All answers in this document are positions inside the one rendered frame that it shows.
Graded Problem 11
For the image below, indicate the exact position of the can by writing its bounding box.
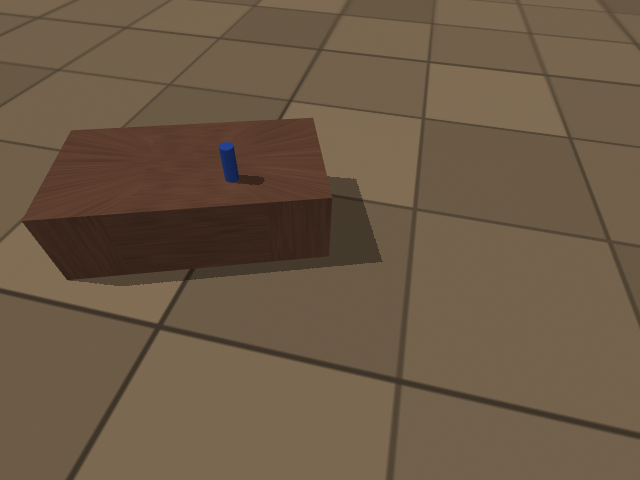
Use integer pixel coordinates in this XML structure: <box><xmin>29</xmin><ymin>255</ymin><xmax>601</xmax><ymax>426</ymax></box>
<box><xmin>219</xmin><ymin>142</ymin><xmax>239</xmax><ymax>183</ymax></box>

